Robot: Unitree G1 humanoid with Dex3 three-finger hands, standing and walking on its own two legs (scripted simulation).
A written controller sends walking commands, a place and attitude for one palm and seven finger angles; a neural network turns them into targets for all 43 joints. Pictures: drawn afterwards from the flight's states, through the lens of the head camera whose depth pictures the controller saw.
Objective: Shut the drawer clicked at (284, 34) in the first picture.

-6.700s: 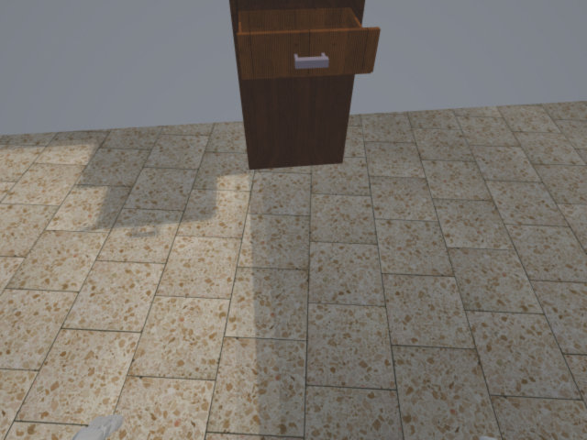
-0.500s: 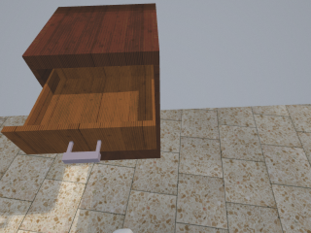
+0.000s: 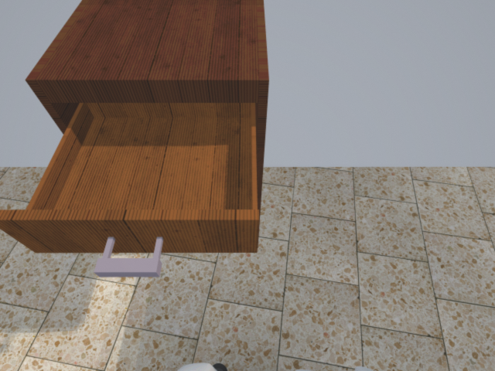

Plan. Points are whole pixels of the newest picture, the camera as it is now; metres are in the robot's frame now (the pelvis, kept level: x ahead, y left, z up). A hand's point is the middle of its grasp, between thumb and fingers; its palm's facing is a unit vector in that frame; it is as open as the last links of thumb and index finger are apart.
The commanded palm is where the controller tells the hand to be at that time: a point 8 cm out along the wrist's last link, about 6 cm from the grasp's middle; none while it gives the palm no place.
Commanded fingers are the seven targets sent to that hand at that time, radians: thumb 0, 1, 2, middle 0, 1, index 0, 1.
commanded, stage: come to a stop and stand still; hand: left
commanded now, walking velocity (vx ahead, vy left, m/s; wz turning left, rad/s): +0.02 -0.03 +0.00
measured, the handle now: (132, 255) +0.29 +0.24 -0.04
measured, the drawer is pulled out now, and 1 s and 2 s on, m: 0.29 0.29 0.29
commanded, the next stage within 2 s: look again from close up in 1.72 s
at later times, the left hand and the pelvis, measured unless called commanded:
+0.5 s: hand out of the picture +0.00 +0.12 -0.17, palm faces +0.07 -0.97 -0.22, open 7.2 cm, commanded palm none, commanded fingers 0.00 0.90 0.90 -0.20 -0.30 -0.20 -0.30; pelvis -0.04 -0.07 +0.00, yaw +1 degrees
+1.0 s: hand out of the picture -0.09 +0.12 -0.17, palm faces +0.07 -0.99 -0.15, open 7.4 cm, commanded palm none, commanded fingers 0.00 0.90 0.90 -0.20 -0.30 -0.20 -0.30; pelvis -0.06 -0.03 +0.01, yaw +0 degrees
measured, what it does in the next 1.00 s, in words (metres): steps on the spot: right foot, then left foot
